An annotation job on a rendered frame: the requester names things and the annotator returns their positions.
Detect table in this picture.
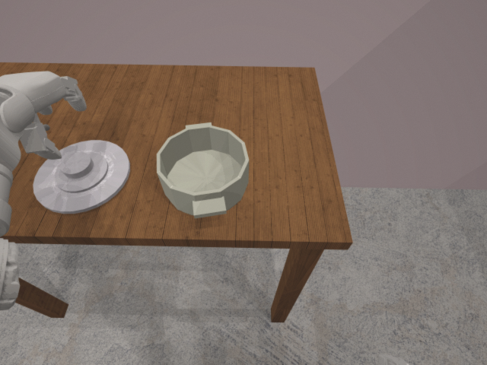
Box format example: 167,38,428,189
0,62,353,322

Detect knob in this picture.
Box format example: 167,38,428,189
60,152,94,179

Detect lid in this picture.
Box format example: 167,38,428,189
33,140,130,214

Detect left robot upper arm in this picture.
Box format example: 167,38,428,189
0,238,20,310

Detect pot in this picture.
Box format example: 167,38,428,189
157,122,249,218

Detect robot left hand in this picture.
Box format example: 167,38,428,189
0,71,87,160

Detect left robot forearm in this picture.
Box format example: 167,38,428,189
0,84,35,237

